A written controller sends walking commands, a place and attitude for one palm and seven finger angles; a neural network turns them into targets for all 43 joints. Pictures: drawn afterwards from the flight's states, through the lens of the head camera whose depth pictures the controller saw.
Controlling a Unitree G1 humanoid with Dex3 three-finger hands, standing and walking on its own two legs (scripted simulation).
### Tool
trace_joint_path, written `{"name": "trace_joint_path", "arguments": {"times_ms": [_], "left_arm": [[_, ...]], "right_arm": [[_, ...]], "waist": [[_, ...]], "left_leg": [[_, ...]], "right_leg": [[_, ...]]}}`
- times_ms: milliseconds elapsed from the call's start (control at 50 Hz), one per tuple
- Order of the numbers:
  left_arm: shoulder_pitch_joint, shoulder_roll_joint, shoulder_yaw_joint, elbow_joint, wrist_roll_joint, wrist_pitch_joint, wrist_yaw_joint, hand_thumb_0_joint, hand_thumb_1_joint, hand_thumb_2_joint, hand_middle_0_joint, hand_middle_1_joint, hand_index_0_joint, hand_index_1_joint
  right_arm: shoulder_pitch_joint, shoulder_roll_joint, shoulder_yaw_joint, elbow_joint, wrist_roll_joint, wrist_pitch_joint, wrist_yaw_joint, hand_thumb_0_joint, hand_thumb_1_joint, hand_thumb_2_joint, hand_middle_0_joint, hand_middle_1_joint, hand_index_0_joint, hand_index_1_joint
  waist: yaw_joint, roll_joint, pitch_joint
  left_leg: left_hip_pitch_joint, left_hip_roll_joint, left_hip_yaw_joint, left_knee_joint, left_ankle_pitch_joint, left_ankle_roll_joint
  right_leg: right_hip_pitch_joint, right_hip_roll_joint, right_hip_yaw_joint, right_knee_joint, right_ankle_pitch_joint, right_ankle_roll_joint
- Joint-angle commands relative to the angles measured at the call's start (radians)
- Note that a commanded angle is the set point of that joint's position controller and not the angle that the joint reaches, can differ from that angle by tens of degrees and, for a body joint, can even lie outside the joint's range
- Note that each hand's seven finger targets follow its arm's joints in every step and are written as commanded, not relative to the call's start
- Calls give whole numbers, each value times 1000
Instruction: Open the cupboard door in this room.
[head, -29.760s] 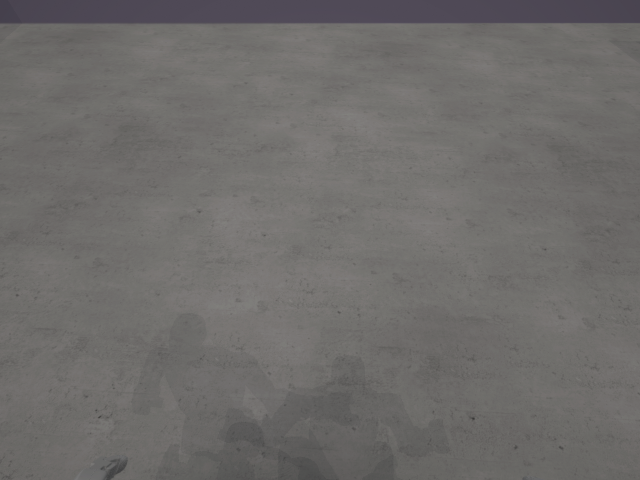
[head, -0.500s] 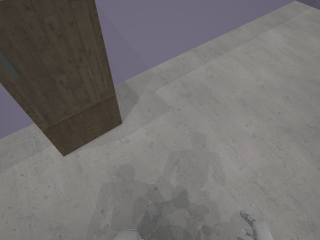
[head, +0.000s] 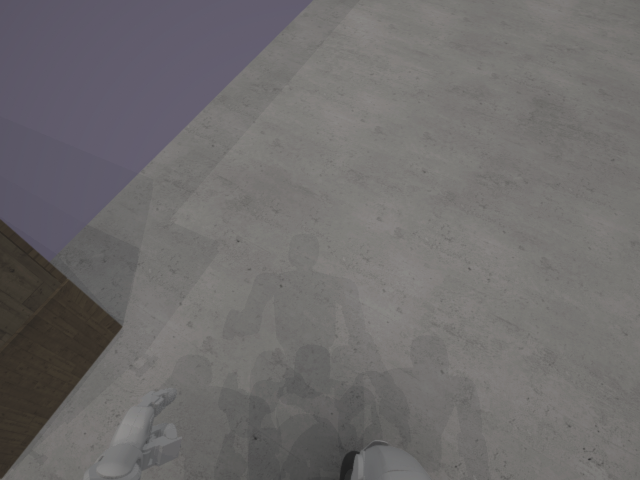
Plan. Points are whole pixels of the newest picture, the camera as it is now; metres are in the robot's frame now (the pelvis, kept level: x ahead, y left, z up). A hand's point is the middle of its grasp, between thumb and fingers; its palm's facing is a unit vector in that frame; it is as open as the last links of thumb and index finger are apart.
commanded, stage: turn to face it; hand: left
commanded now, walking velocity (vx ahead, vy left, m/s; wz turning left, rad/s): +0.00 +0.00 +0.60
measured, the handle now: out of the picture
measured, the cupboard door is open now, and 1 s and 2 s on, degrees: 0 0 0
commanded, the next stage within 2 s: none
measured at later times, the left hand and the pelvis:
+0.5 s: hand out of the picture +0.10 +0.24 -0.16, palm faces +0.22 -0.96 -0.18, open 7.4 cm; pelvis +0.06 +0.04 +0.02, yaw +10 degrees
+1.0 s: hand out of the picture +0.08 +0.21 -0.12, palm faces +0.43 -0.86 -0.28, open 7.4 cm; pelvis +0.06 -0.03 +0.02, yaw +27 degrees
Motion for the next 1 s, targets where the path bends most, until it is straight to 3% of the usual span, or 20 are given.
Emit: {"name": "trace_joint_path", "arguments": {"times_ms": [0, 40, 100, 160, 280, 360, 380, 400, 420, 440, 480, 540, 740, 800, 860, 880, 900, 920, 940, 980], "left_arm": [[303, 236, 42, 22, -24, -16, 52, 0, 900, 900, -200, -300, -200, -300], [152, 137, 6, -12, -23, -12, 65, 0, 900, 900, -200, -300, -200, -300], [54, 84, -24, -12, -14, -29, 64, 0, 900, 900, -200, -300, -200, -300], [67, 76, -30, 14, -14, -27, 59, 0, 900, 900, -200, -300, -200, -300], [157, 100, 2, 55, -7, -22, 67, 0, 900, 900, -200, -300, -200, -300], [177, 95, 18, 63, -14, -11, 68, 0, 900, 900, -200, -300, -200, -300], [187, 71, 18, 57, -18, -3, 66, 0, 900, 900, -200, -300, -200, -300], [200, 13, 10, 31, -23, 3, 63, 0, 900, 900, -200, -300, -200, -300], [106, 9, -6, 3, -14, 10, 68, 0, 900, 900, -200, -300, -200, -300], [76, 19, 3, 5, -10, 15, 67, 0, 900, 900, -200, -300, -200, -300], [93, 25, 12, 31, -12, 10, 55, 0, 900, 900, -200, -300, -200, -300], [123, 35, 14, 55, -15, 12, 50, 0, 900, 900, -200, -300, -200, -300], [65, 66, 7, 12, -18, 20, 54, 0, 900, 900, -200, -300, -200, -300], [84, 66, 3, 3, -24, 19, 56, 0, 900, 900, -200, -300, -200, -300], [168, 78, 5, 12, -27, 13, 57, 0, 900, 900, -200, -300, -200, -300], [220, 93, 11, 20, -25, 7, 59, 0, 900, 900, -200, -300, -200, -300], [252, 153, 23, 19, -14, -2, 66, 0, 900, 900, -200, -300, -200, -300], [243, 236, 35, -2, 2, -10, 72, 0, 900, 900, -200, -300, -200, -300], [210, 231, 26, -25, -11, -3, 72, 0, 900, 900, -200, -300, -200, -300], [104, 162, 15, -51, -13, -6, 68, 0, 900, 900, -200, -300, -200, -300]], "right_arm": [[-40, -80, -3, -137, 11, -15, -7, 0, -900, -900, 200, 300, 200, 300], [-57, -87, 4, -85, -4, 8, -5, 0, -900, -900, 200, 300, 200, 300], [56, -41, 27, -31, -8, 31, -3, 0, -900, -900, 200, 300, 200, 300], [36, -22, 32, -25, -1, 32, 5, 0, -900, -900, 200, 300, 200, 300], [-98, -12, 17, -63, 0, 15, 18, 0, -900, -900, 200, 300, 200, 300], [-69, -24, 2, -61, -6, 11, 23, 0, -900, -900, 200, 300, 200, 300], [-34, -64, -8, -61, -9, 4, 25, 0, -900, -900, 200, 300, 200, 300], [-7, -152, -27, -76, -17, -2, 22, 0, -900, -900, 200, 300, 200, 300], [27, -182, -37, -64, -20, 1, 10, 0, -900, -900, 200, 300, 200, 300], [22, -172, -36, -56, -20, -1, -1, 0, -900, -900, 200, 300, 200, 300], [-64, -148, -27, -81, -18, -8, -7, 0, -900, -900, 200, 300, 200, 300], [-95, -147, -26, -96, -12, -16, -7, 0, -900, -900, 200, 300, 200, 300], [-112, -208, -58, -116, -15, 6, 8, 0, -900, -900, 200, 300, 200, 300], [-151, -217, -63, -134, -18, 15, 11, 0, -900, -900, 200, 300, 200, 300], [-205, -219, -68, -160, -16, 23, 14, 0, -900, -900, 200, 300, 200, 300], [-229, -209, -67, -170, -11, 26, 16, 0, -900, -900, 200, 300, 200, 300], [-216, -155, -61, -182, -3, 27, 22, 0, -900, -900, 200, 300, 200, 300], [-214, -100, -50, -207, -1, 25, 26, 0, -900, -900, 200, 300, 200, 300], [-232, -155, -62, -210, -15, 32, 27, 0, -900, -900, 200, 300, 200, 300], [-218, -151, -65, -168, -20, 53, 39, 0, -900, -900, 200, 300, 200, 300]], "waist": [[128, -169, -433], [63, -36, -256], [-19, -57, -217], [0, -115, -170], [57, -117, -159], [33, -91, -173], [16, 31, -199], [7, 289, -198], [-37, 345, -175], [-31, 248, -170], [9, 168, -183], [22, 128, -221], [-8, 153, -210], [4, 186, -208], [44, 192, -216], [73, 162, -223], [86, -4, -227], [89, -277, -194], [79, -211, -165], [25, -185, -73]], "left_leg": [[-456, -58, -320, 599, -56, -5], [-383, -27, -320, 542, 85, 3], [-250, -38, -310, 337, 139, 4], [-223, -65, -273, 197, 144, 7], [-273, -74, -234, -15, 96, 4], [-130, -75, -207, -271, 270, 21], [-46, -7, -309, -375, 439, 56], [22, 203, -601, -457, 752, 171], [-12, 279, -721, -532, 844, 260], [-18, 250, -702, -521, 818, 266], [27, 162, -586, -478, 820, 241], [64, 97, -498, -467, 867, 210], [54, 69, -627, -465, 702, 233], [-47, 48, -668, -455, 651, 225], [-166, 9, -697, -416, 575, 197], [-253, -25, -680, -374, 478, 163], [-411, -105, -612, -236, 283, 104], [-545, -247, -390, 18, -12, 13], [-486, -197, -405, 197, -39, 25], [-451, -153, -395, 374, 78, 22]], "right_leg": [[623, -404, 481, -202, 725, -196], [319, -314, 332, -280, 475, -133], [129, -249, 155, -329, 339, -92], [105, -241, 128, -370, 208, -87], [264, -315, 122, -296, 345, -107], [225, -306, 46, -172, 255, -30], [149, -254, -6, -60, 116, 24], [-21, -123, -70, 127, -202, 109], [-86, -69, 9, 328, -458, 125], [-125, -77, 94, 426, -405, 116], [-166, -82, 126, 481, -276, 126], [-136, -77, 125, 462, -201, 145], [-87, -45, 138, 258, -237, 168], [28, -20, 133, 132, -241, 152], [213, 9, 115, -77, -150, 135], [330, -8, 111, -208, -55, 129], [467, -149, 244, -361, -107, 90], [456, -432, 537, -447, -96, -20], [269, -487, 511, -454, -122, -80], [115, -365, 380, -455, -177, -43]]}}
